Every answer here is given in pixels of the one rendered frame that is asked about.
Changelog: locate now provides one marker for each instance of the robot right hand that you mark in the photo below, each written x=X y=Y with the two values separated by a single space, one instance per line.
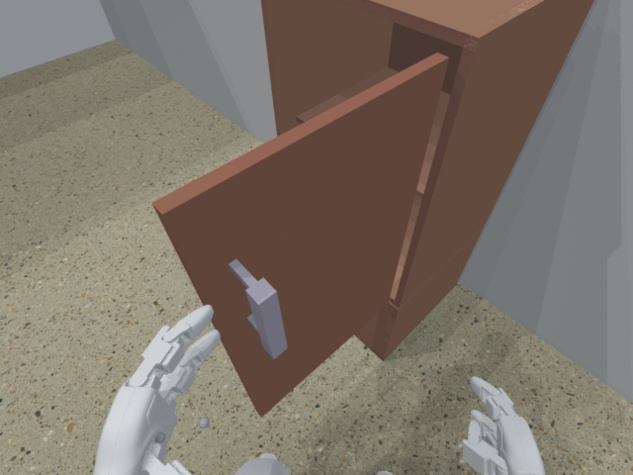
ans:
x=510 y=447

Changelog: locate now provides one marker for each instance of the robot left hand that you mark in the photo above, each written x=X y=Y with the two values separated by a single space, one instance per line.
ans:
x=144 y=405

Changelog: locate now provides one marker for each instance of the handle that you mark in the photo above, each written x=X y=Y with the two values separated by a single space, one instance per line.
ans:
x=266 y=315

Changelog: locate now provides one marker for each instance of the cupboard door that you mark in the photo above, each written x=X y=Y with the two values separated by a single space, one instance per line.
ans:
x=321 y=213

